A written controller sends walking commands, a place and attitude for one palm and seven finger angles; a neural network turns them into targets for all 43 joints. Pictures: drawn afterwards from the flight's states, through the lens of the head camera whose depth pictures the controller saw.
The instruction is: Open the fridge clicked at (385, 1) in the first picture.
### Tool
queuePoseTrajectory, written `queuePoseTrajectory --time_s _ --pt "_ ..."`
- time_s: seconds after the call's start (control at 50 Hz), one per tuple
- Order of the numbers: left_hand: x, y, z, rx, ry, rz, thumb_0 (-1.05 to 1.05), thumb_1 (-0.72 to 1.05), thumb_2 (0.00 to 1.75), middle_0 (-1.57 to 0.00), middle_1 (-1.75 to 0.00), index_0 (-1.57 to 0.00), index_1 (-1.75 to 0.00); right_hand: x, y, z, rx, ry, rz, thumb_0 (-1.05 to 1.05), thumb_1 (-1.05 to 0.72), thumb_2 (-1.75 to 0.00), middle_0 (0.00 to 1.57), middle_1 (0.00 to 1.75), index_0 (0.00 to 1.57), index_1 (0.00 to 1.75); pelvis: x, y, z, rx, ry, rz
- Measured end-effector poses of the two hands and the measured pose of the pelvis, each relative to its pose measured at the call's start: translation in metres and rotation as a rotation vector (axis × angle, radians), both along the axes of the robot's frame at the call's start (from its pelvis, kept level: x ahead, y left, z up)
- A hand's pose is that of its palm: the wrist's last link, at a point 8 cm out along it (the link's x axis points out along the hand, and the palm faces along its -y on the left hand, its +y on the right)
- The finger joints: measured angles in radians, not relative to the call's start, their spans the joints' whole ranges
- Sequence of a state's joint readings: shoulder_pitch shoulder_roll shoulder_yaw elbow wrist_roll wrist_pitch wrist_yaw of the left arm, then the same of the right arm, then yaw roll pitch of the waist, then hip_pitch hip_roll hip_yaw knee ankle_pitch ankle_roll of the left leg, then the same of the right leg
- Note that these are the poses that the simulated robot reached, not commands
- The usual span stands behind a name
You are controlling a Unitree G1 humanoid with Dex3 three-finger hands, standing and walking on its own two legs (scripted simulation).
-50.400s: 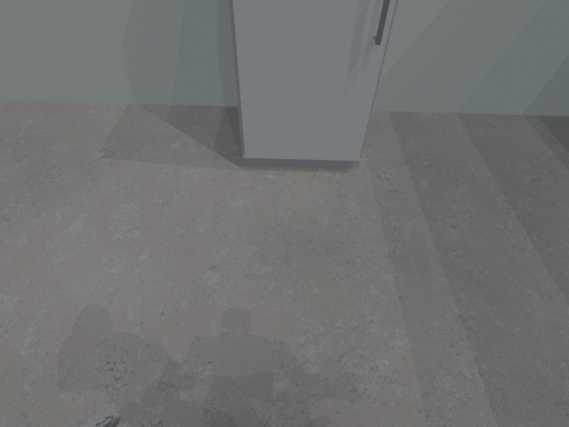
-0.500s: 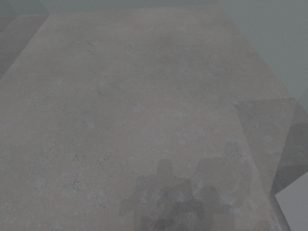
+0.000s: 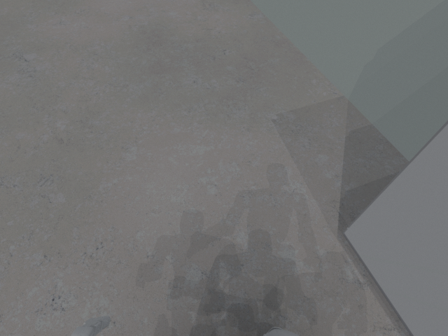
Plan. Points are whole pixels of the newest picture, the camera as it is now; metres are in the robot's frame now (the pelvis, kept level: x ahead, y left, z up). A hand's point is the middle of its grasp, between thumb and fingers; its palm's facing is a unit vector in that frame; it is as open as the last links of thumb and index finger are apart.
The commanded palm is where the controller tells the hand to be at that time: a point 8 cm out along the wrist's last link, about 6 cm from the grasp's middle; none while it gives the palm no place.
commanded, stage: turn to face it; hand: right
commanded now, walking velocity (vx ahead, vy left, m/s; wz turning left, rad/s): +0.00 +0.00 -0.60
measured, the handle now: out of the picture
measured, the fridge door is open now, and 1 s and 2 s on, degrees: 0 0 0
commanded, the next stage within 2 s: take the last steps up to it in 1.72 s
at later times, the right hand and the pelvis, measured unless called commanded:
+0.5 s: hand out of the picture +0.06 -0.18 -0.14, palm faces +0.29 +0.92 -0.27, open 7.4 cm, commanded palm none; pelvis +0.03 +0.03 +0.02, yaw -19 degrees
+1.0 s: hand out of the picture +0.02 -0.20 -0.14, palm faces +0.59 +0.75 -0.31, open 7.4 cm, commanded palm none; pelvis +0.06 +0.04 +0.00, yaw -38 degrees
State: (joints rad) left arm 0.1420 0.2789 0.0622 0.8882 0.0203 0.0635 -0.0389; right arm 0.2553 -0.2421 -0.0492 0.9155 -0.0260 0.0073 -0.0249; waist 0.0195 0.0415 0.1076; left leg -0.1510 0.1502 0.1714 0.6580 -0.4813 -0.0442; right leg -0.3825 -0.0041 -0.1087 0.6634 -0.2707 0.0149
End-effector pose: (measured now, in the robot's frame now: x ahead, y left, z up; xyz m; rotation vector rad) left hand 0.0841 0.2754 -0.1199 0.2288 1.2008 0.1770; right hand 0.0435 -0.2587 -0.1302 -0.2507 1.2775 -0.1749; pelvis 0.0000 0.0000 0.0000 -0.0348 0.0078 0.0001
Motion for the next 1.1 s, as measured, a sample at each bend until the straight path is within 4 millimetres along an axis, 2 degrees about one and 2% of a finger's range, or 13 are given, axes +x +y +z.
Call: queuePoseTrajectory --time_s 0.04,0.08,0.22,0.32,0.38,0.5,0.58,0.66,0.72,0.8,0.9,1.0,1.1 --pt "0.018 -0.005 -0.003 0.018 -0.043 -0.037 0.01 0.91 0.9 -0.2 -0.3 -0.2 -0.3 -0.002 -0.007 -0.011 0.008 0.011 -0.025 0.0 -0.91 -0.9 0.2 0.3 0.2 0.3 0.002 -0.006 -0.009 0.012 -0.001 -0.021" --pt "0.027 -0.011 -0.001 0.023 -0.056 -0.064 0.01 0.91 0.9 -0.2 -0.3 -0.2 -0.3 0.0 -0.011 -0.013 0.006 0.013 -0.055 0.0 -0.91 -0.9 0.2 0.3 0.2 0.3 0.003 -0.006 -0.009 0.01 -0.003 -0.037" --pt "0.035 -0.023 0.002 -0.01 0.007 -0.141 0.01 0.91 0.9 -0.21 -0.3 -0.2 -0.3 0.03 -0.001 0.012 0.015 -0.11 -0.116 0.0 -0.91 -0.9 0.2 0.3 0.2 0.3 0.009 0.006 0.007 0.042 0.008 -0.129" --pt "0.048 -0.016 -0.012 -0.057 0.035 -0.174 0.01 0.9 0.9 -0.21 -0.3 -0.2 -0.3 0.039 0.015 0.022 -0.017 -0.203 -0.152 0.0 -0.91 -0.9 0.2 0.3 0.2 0.3 0.018 0.028 0.002 0.035 0.011 -0.2" --pt "0.062 -0.01 -0.016 -0.066 0.047 -0.201 0.01 0.9 0.9 -0.21 -0.3 -0.2 -0.3 0.027 0.025 0.027 -0.032 -0.199 -0.19 0.0 -0.91 -0.9 0.2 0.3 0.2 0.3 0.021 0.033 0.004 0.033 0.001 -0.244" --pt "0.094 -0.014 0.0 -0.058 0.035 -0.267 0.01 0.91 0.9 -0.2 -0.3 -0.2 -0.3 -0.005 0.036 0.027 -0.01 -0.117 -0.281 0.0 -0.91 -0.9 0.2 0.3 0.2 0.3 0.032 0.033 0.015 0.008 0.007 -0.328" --pt "0.115 -0.029 0.006 -0.032 0.037 -0.349 0.01 0.91 0.9 -0.2 -0.3 -0.2 -0.3 -0.026 0.033 0.017 0.015 -0.1 -0.36 0.0 -0.91 -0.9 0.2 0.3 0.2 0.3 0.035 0.027 0.014 0.004 0.01 -0.393" --pt "0.137 -0.052 0.002 0.003 0.001 -0.44 0.01 0.91 0.9 -0.2 -0.3 -0.2 -0.3 -0.053 0.019 -0.005 0.031 -0.078 -0.454 0.0 -0.91 -0.9 0.2 0.3 0.2 0.3 0.036 0.013 -0.001 0.028 0.014 -0.454" --pt "0.143 -0.064 0.007 0.017 -0.008 -0.484 0.01 0.91 0.9 -0.2 -0.3 -0.2 -0.3 -0.067 0.011 -0.007 0.02 -0.038 -0.503 0.0 -0.91 -0.9 0.2 0.3 0.2 0.3 0.036 0.013 0.002 0.027 0.01 -0.483" --pt "0.142 -0.07 0.01 0.015 0.019 -0.525 0.01 0.91 0.9 -0.2 -0.3 -0.2 -0.3 -0.068 0.007 0.006 0.003 -0.056 -0.55 0.0 -0.91 -0.9 0.2 0.3 0.19 0.3 0.04 0.017 0.01 0.039 0.003 -0.529" --pt "0.147 -0.068 0.001 -0.011 0.069 -0.569 0.01 0.9 0.9 -0.21 -0.3 -0.2 -0.3 -0.056 0.012 0.022 -0.034 -0.12 -0.582 0.0 -0.91 -0.9 0.2 0.3 0.19 0.3 0.048 0.028 0.013 0.041 -0.001 -0.59" --pt "0.17 -0.062 -0.018 -0.042 0.09 -0.606 0.01 0.9 0.9 -0.21 -0.3 -0.2 -0.3 -0.055 0.031 0.03 -0.091 -0.168 -0.614 0.0 -0.91 -0.9 0.2 0.3 0.19 0.3 0.058 0.044 0.005 0.025 -0.004 -0.657" --pt "0.196 -0.07 -0.009 -0.053 0.072 -0.657 0.01 0.91 0.9 -0.2 -0.3 -0.2 -0.3 -0.075 0.061 0.036 -0.07 -0.118 -0.683 0.0 -0.91 -0.9 0.2 0.3 0.2 0.3 0.063 0.046 0.015 0.003 -0.009 -0.724"
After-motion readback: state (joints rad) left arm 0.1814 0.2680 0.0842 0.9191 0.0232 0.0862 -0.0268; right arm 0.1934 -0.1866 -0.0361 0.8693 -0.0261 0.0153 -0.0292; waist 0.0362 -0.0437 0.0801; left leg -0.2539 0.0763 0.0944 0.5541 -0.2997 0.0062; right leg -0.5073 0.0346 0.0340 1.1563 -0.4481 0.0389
